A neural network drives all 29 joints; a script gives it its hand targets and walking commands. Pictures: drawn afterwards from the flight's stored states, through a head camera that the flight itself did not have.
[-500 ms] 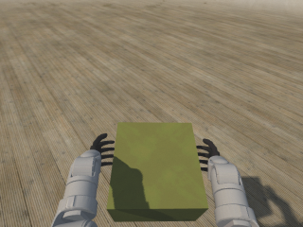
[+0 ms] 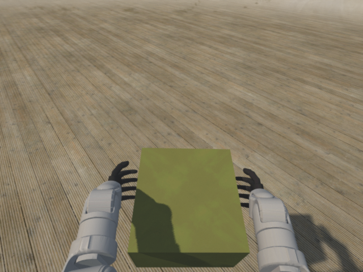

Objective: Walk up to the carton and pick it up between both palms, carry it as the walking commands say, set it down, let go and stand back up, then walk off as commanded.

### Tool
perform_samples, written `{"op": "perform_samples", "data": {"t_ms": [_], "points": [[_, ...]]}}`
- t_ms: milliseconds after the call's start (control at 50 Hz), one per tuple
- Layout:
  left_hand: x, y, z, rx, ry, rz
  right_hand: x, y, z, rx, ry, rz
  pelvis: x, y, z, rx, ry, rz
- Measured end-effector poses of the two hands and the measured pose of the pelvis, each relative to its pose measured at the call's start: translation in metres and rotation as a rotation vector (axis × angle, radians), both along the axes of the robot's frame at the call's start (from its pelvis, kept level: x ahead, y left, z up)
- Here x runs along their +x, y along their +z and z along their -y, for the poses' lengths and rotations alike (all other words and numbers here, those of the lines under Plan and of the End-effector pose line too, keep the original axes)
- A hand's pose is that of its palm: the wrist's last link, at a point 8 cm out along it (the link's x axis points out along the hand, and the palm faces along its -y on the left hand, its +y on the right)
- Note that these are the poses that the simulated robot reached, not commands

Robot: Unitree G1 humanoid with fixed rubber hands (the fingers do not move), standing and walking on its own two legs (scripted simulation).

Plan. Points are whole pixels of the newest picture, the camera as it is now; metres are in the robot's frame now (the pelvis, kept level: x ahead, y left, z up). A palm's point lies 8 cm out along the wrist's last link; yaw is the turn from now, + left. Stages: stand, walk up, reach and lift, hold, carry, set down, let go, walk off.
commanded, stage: hold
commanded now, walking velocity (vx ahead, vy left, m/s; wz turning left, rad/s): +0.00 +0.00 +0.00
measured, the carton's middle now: (185, 205) +0.32 -0.01 -0.03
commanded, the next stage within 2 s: carry in 0.32 s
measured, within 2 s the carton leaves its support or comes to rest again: neither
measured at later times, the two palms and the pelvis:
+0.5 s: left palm (109, 192) +0.29 +0.17 +0.05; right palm (251, 195) +0.28 -0.15 +0.06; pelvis -0.01 +0.02 -0.01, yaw +0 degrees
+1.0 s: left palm (102, 243) +0.19 +0.16 +0.04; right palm out of the picture +0.12 -0.15 +0.03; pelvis -0.14 +0.06 -0.04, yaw -13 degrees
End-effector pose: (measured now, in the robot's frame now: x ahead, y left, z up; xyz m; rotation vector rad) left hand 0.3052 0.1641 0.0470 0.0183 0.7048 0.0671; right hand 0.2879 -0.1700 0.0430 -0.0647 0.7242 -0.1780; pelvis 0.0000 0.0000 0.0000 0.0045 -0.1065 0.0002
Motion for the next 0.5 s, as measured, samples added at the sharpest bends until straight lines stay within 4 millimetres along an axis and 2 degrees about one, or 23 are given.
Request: {"op": "perform_samples", "data": {"t_ms": [360, 500], "points": [[-0.006, -0.004, 0.001, 0.001, 0.007, 0.001, -0.004, -0.003, 0.0, -0.005, -0.003, -0.001, -0.001, -0.001, -0.001, -0.003, -0.002, 0.002], [-0.012, 0.006, -0.008, 0.035, 0.072, 0.043, -0.006, 0.016, -0.017, -0.018, -0.052, 0.055, -0.009, -0.01, -0.019, -0.033, -0.005, 0.008]]}}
